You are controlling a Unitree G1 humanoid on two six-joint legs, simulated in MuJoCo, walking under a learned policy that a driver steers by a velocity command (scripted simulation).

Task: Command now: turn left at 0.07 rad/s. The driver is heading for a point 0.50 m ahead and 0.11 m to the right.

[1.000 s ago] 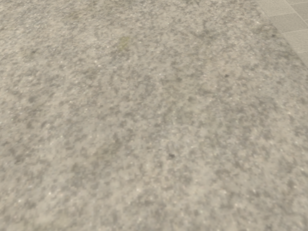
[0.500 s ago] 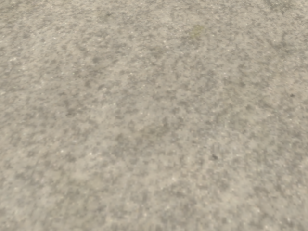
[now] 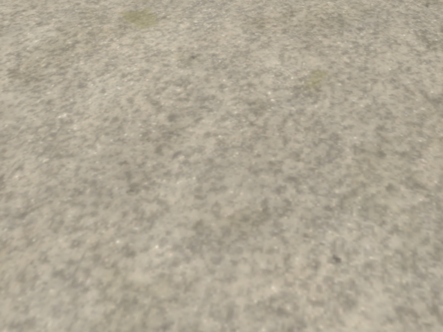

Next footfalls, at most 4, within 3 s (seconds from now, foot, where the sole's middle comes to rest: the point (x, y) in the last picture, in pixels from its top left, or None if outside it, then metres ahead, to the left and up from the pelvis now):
1.00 right None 0.15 -0.11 -0.77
2.70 left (200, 326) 0.53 0.10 -0.77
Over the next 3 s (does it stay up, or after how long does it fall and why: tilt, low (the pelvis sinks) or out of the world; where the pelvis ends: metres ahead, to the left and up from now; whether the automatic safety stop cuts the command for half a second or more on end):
stays up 0.43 0.01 0.00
